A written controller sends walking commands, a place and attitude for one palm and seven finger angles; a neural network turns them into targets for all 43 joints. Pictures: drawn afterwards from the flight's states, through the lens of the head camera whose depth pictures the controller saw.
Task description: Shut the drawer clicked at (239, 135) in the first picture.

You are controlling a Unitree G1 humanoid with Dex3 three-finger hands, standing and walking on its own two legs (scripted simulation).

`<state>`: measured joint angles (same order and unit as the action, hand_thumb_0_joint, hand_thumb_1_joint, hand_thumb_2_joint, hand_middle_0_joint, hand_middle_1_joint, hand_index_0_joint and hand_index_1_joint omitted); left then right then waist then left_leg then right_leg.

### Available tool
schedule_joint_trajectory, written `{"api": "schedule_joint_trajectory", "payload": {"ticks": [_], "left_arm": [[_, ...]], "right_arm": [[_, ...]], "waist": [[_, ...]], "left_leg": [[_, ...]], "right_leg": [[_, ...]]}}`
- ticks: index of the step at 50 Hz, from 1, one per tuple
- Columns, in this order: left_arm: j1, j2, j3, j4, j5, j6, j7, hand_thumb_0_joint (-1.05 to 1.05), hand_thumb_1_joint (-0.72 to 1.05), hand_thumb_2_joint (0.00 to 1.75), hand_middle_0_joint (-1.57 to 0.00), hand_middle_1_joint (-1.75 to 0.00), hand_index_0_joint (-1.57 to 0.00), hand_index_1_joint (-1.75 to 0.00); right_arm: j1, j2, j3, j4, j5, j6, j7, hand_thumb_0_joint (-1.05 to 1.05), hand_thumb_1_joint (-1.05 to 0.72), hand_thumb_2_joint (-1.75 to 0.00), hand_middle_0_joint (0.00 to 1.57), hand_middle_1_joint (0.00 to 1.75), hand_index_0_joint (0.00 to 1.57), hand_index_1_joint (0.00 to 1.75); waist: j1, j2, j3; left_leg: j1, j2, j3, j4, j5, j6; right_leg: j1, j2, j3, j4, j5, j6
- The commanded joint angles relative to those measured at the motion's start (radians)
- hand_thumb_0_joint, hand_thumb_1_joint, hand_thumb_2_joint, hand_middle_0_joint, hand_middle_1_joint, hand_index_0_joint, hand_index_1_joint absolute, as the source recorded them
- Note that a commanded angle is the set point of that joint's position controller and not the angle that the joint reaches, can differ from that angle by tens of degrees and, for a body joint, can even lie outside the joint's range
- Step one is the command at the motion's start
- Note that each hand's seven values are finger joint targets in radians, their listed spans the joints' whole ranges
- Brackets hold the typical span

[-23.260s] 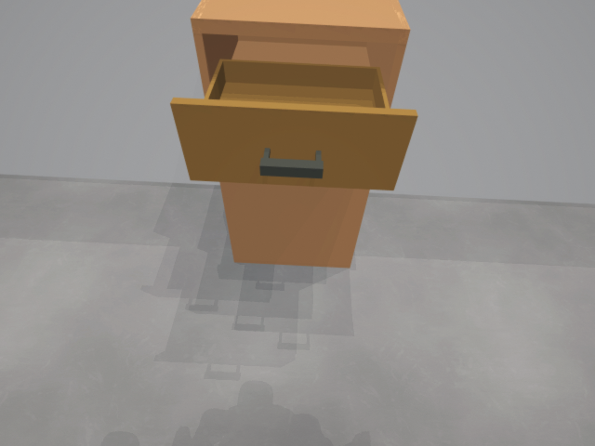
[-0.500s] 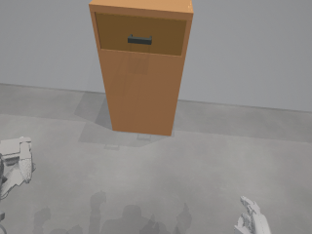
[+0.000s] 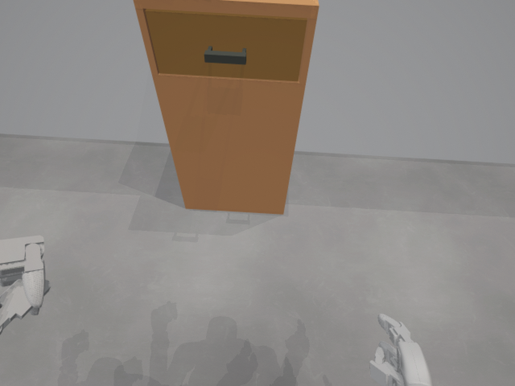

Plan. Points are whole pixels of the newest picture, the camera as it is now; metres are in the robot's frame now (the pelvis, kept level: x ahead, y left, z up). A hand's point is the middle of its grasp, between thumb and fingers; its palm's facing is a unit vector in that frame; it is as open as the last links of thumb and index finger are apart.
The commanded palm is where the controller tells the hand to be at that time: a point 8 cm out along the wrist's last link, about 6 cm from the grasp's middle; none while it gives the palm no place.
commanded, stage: let the arm hang, fingers relaxed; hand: left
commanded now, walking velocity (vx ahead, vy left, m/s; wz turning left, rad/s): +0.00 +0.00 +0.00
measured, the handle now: (226, 53) +0.92 +0.13 +0.03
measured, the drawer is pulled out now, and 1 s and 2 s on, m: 0.00 0.00 0.00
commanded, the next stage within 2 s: look to check the result in 1.14 s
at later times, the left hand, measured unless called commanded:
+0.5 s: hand out of the picture -0.04 +0.21 -0.17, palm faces +0.03 -0.97 -0.23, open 4.1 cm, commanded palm none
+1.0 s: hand out of the picture -0.02 +0.17 -0.17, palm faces +0.03 -0.98 -0.19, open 7.3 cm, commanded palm none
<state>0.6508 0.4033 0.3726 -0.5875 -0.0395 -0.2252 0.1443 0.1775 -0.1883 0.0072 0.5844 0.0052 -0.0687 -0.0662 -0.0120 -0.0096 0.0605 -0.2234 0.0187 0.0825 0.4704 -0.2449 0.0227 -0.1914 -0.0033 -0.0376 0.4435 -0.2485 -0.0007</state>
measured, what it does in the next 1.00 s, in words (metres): stands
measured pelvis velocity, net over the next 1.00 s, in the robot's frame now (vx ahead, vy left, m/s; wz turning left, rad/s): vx -0.02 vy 0.01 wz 0.01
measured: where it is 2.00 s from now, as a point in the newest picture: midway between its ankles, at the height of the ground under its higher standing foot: outside the picture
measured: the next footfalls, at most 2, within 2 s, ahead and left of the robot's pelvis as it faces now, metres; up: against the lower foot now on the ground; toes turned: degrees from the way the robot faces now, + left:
none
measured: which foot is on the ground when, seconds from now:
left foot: down 0.00-1.00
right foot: down 0.00-1.00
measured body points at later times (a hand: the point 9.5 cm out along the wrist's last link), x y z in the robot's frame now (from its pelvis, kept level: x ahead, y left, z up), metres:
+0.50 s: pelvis -0.03 +0.01 +0.00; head +0.00 +0.02 +0.45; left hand -0.04 +0.26 -0.16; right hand -0.01 -0.23 -0.15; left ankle +0.00 +0.10 -0.74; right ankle -0.01 -0.12 -0.74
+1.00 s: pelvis -0.02 +0.01 +0.00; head -0.01 +0.00 +0.45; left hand -0.02 +0.23 -0.16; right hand -0.03 -0.20 -0.16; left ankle +0.00 +0.10 -0.74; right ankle -0.01 -0.12 -0.74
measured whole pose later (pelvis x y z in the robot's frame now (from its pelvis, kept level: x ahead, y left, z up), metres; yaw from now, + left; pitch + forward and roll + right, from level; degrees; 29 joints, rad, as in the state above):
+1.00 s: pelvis -0.02 +0.01 +0.00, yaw +1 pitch -1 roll +0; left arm 0.26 0.14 0.00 1.14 0.01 0.00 0.03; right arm 0.29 -0.12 -0.01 1.13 -0.02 0.01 -0.03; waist -0.02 0.02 0.04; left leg -0.20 -0.01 0.08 0.41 -0.19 0.04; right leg -0.19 -0.03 -0.05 0.43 -0.22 0.01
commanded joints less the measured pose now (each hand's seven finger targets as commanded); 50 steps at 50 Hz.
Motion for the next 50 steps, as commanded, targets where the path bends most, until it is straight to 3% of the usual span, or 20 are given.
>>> {"api": "schedule_joint_trajectory", "payload": {"ticks": [1, 2, 3, 4, 6, 8, 10, 11, 13, 15, 20, 21, 24, 29, 32, 41, 50], "left_arm": [[0.042, 0.124, 0.118, -0.16, -0.009, -0.054, 0.025, 0.0, 0.9, 0.9, -1.4, -1.6, -1.4, -1.6], [-0.153, 0.019, -0.304, 0.658, 0.065, 0.066, -0.106, 0.0, 0.9, 0.9, -1.4, -1.6, -1.4, -1.6], [-0.184, 0.021, -0.246, 0.683, 0.072, 0.165, -0.134, 0.0, 0.9, 0.9, -1.36, -1.56, -1.36, -1.56], [-0.169, -0.007, -0.249, 0.681, 0.074, 0.196, -0.138, 0.0, 0.9, 0.9, -1.32, -1.51, -1.32, -1.51], [-0.228, -0.025, -0.268, 0.777, 0.075, 0.203, -0.141, 0.0, 0.9, 0.9, -1.24, -1.43, -1.24, -1.43], [-0.291, -0.004, -0.283, 0.887, 0.077, 0.205, -0.14, 0.0, 0.9, 0.9, -1.16, -1.34, -1.16, -1.34], [-0.351, 0.011, -0.294, 1.017, 0.074, 0.209, -0.136, 0.0, 0.9, 0.9, -1.08, -1.25, -1.08, -1.25], [-0.376, 0.007, -0.302, 1.078, 0.071, 0.215, -0.133, 0.0, 0.9, 0.9, -1.04, -1.21, -1.04, -1.21], [-0.388, -0.024, -0.326, 1.187, 0.063, 0.227, -0.127, 0.0, 0.9, 0.9, -0.96, -1.12, -0.96, -1.12], [-0.368, -0.035, -0.34, 1.29, 0.058, 0.231, -0.125, 0.0, 0.9, 0.9, -0.88, -1.04, -0.88, -1.04], [-0.337, -0.057, -0.347, 1.476, 0.051, 0.227, -0.123, 0.0, 0.9, 0.9, -0.68, -0.82, -0.68, -0.82], [-0.335, -0.063, -0.343, 1.499, 0.053, 0.226, -0.123, 0.0, 0.9, 0.9, -0.64, -0.78, -0.64, -0.78], [-0.342, -0.067, -0.349, 1.562, 0.051, 0.223, -0.124, 0.0, 0.9, 0.9, -0.52, -0.65, -0.52, -0.65], [-0.325, -0.089, -0.355, 1.636, 0.051, 0.22, -0.119, 0.0, 0.9, 0.9, -0.32, -0.43, -0.32, -0.43], [-0.312, -0.097, -0.355, 1.664, 0.051, 0.22, -0.115, 0.0, 0.9, 0.9, -0.2, -0.3, -0.2, -0.3], [-0.307, -0.142, -0.357, 1.706, 0.05, 0.22, -0.108, 0.0, 0.9, 0.9, -0.2, -0.3, -0.2, -0.3], [-0.312, -0.166, -0.352, 1.715, 0.048, 0.213, -0.104, 0.0, 0.9, 0.9, -0.2, -0.3, -0.2, -0.3]], "right_arm": [[-0.069, -0.128, -0.049, -0.147, 0.006, -0.05, -0.013, 0.0, -0.9, -0.9, 0.2, 0.3, 0.2, 0.3], [-0.121, -0.268, -0.093, 0.095, 0.021, -0.133, 0.085, 0.0, -0.9, -0.9, 0.2, 0.3, 0.2, 0.3], [-0.031, -0.286, -0.105, 0.096, 0.016, -0.052, 0.091, 0.0, -0.9, -0.9, 0.2, 0.3, 0.2, 0.3], [-0.016, -0.25, -0.093, 0.071, 0.015, -0.024, 0.088, 0.0, -0.9, -0.9, 0.2, 0.3, 0.2, 0.3], [-0.026, -0.222, -0.068, 0.078, -0.006, -0.002, 0.084, 0.0, -0.9, -0.9, 0.2, 0.3, 0.2, 0.3], [-0.027, -0.226, -0.059, 0.088, -0.019, 0.012, 0.079, 0.0, -0.9, -0.9, 0.2, 0.3, 0.2, 0.3], [-0.024, -0.23, -0.059, 0.12, -0.025, 0.03, 0.073, 0.0, -0.9, -0.9, 0.2, 0.3, 0.2, 0.3], [-0.017, -0.222, -0.055, 0.138, -0.027, 0.04, 0.071, 0.0, -0.9, -0.9, 0.2, 0.3, 0.2, 0.3], [-0.012, -0.188, -0.037, 0.181, -0.03, 0.052, 0.071, 0.0, -0.9, -0.9, 0.2, 0.3, 0.2, 0.3], [-0.014, -0.172, -0.028, 0.223, -0.029, 0.06, 0.068, 0.0, -0.9, -0.9, 0.2, 0.3, 0.2, 0.3], [0.052, -0.137, -0.027, 0.314, -0.024, 0.073, 0.055, 0.0, -0.9, -0.9, 0.2, 0.3, 0.2, 0.3], [0.062, -0.134, -0.032, 0.329, -0.025, 0.074, 0.053, 0.0, -0.9, -0.9, 0.2, 0.3, 0.2, 0.3], [0.108, -0.134, -0.036, 0.37, -0.021, 0.076, 0.047, 0.0, -0.9, -0.9, 0.2, 0.3, 0.2, 0.3], [0.154, -0.118, -0.038, 0.431, -0.018, 0.073, 0.042, 0.0, -0.9, -0.9, 0.2, 0.3, 0.2, 0.3], [0.173, -0.109, -0.039, 0.457, -0.017, 0.074, 0.041, 0.0, -0.9, -0.9, 0.2, 0.3, 0.2, 0.3], [0.189, -0.052, -0.031, 0.509, -0.021, 0.073, 0.038, 0.0, -0.9, -0.9, 0.2, 0.3, 0.2, 0.3], [0.198, -0.02, -0.029, 0.532, -0.02, 0.067, 0.033, 0.0, -0.9, -0.9, 0.2, 0.3, 0.2, 0.3]], "waist": [[0.013, 0.07, -0.145], [-0.044, 0.07, -0.081], [-0.018, 0.057, -0.13], [-0.018, 0.061, -0.127], [0.0, 0.009, -0.135], [0.007, -0.129, -0.14], [0.0, -0.197, -0.136], [-0.005, -0.172, -0.13], [0.002, -0.008, -0.096], [0.013, 0.114, -0.078], [0.012, 0.196, -0.073], [0.012, 0.188, -0.066], [0.006, 0.086, -0.041], [0.003, 0.01, -0.008], [0.004, 0.004, 0.001], [0.003, 0.003, 0.044], [0.004, 0.018, 0.034]], "left_leg": [[0.016, 0.079, -0.103, -0.094, 0.216, 0.003], [0.0, 0.109, -0.096, 0.063, 0.321, 0.002], [-0.02, 0.116, -0.113, 0.042, 0.316, 0.007], [-0.031, 0.118, -0.121, 0.04, 0.271, 0.014], [-0.127, 0.13, -0.179, 0.004, 0.14, 0.052], [-0.116, 0.108, -0.183, 0.011, 0.151, 0.048], [-0.058, 0.075, -0.157, 0.035, 0.158, 0.037], [-0.037, 0.068, -0.15, 0.027, 0.158, 0.033], [-0.05, 0.079, -0.166, -0.043, 0.161, 0.029], [-0.066, 0.082, -0.17, -0.096, 0.073, 0.027], [-0.059, 0.079, -0.167, -0.145, -0.07, 0.018], [-0.06, 0.081, -0.171, -0.154, -0.093, 0.02], [-0.043, 0.089, -0.178, -0.162, -0.094, 0.022], [-0.014, 0.093, -0.173, -0.172, -0.065, 0.028], [-0.009, 0.091, -0.17, -0.174, -0.068, 0.029], [-0.008, 0.085, -0.148, -0.182, -0.038, 0.023], [0.01, 0.079, -0.125, -0.159, 0.055, 0.016]], "right_leg": [[0.068, -0.049, 0.064, -0.044, 0.245, -0.001], [-0.123, -0.111, 0.003, 0.086, 0.252, -0.023], [-0.117, -0.123, 0.053, 0.066, 0.167, -0.021], [-0.124, -0.105, 0.033, 0.077, 0.098, -0.015], [-0.092, -0.088, 0.031, 0.096, 0.021, -0.017], [-0.055, -0.099, 0.057, 0.056, 0.057, -0.033], [-0.074, -0.131, 0.095, 0.018, 0.111, -0.059], [-0.08, -0.136, 0.095, 0.008, 0.103, -0.062], [-0.062, -0.108, 0.078, 0.014, 0.043, -0.043], [-0.035, -0.092, 0.076, -0.016, -0.021, -0.031], [0.0, -0.089, 0.066, -0.076, -0.042, -0.04], [-0.001, -0.086, 0.064, -0.085, -0.043, -0.043], [-0.018, -0.09, 0.056, -0.104, -0.049, -0.043], [-0.049, -0.095, 0.054, -0.117, -0.052, -0.043], [-0.058, -0.092, 0.056, -0.117, -0.066, -0.042], [-0.075, -0.094, 0.058, -0.115, -0.052, -0.035], [-0.046, -0.098, 0.063, -0.122, 0.009, -0.035]]}}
